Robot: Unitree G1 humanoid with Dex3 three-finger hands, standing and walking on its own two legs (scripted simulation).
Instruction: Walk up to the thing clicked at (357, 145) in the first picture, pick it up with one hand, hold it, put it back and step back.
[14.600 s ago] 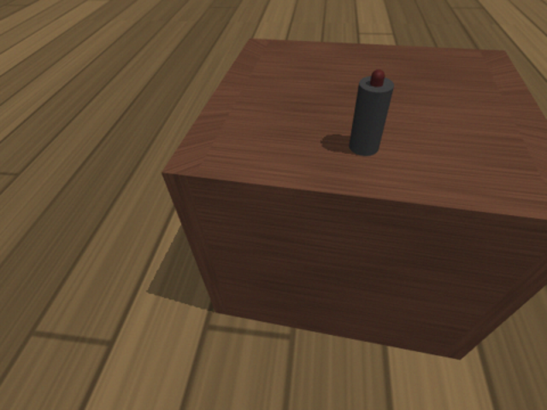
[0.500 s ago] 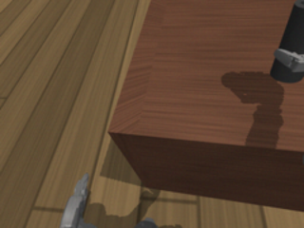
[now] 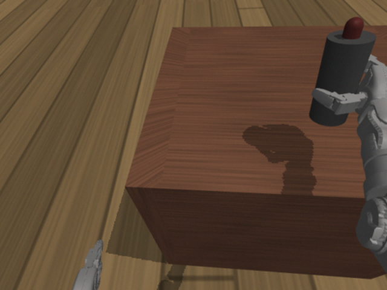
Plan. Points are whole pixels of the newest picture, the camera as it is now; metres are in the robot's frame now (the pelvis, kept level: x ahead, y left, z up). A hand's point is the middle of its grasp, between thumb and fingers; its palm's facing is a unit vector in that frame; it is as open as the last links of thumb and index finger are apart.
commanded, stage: lift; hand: right
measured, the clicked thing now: (339, 74) +0.49 -0.20 +0.20
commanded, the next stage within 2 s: hold in 1.00 s
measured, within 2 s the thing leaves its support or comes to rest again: neither
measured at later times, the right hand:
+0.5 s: hand (366, 94) +0.38 -0.19 +0.25, palm faces +0.16 +0.99 +0.00, open 10.5 cm
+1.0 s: hand out of the picture +0.33 -0.17 +0.29, palm faces +0.16 +0.99 +0.00, open 10.5 cm
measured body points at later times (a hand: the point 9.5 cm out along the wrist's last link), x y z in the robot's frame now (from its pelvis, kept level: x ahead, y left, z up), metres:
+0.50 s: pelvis -0.02 +0.01 +0.01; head -0.03 +0.03 +0.46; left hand +0.14 +0.26 -0.05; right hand +0.36 -0.24 +0.25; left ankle +0.00 +0.14 -0.71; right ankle -0.02 -0.12 -0.71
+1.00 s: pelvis -0.04 +0.01 +0.02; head -0.07 +0.05 +0.47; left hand +0.14 +0.26 -0.05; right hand +0.31 -0.23 +0.29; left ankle +0.00 +0.14 -0.71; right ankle -0.02 -0.12 -0.71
